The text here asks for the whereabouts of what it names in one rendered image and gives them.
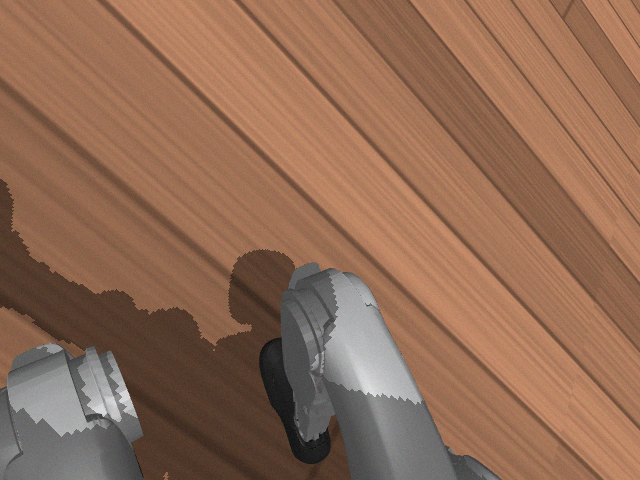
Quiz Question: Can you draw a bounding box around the right robot hand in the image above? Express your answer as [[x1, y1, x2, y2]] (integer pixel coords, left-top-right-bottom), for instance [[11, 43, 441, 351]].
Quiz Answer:
[[445, 445, 502, 480]]

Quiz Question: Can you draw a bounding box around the right robot foot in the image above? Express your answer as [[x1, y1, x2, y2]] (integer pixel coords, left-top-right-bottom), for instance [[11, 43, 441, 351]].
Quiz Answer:
[[259, 338, 331, 464]]

